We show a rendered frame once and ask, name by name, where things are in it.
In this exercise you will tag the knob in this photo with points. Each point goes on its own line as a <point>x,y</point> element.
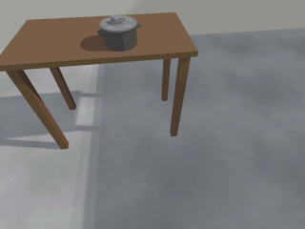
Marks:
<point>117,18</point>

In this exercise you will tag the lid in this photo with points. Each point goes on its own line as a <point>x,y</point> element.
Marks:
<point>108,25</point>

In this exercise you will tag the table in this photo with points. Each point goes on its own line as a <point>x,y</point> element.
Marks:
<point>74,41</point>

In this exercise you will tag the pot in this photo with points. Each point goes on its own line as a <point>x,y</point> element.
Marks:
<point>120,41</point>

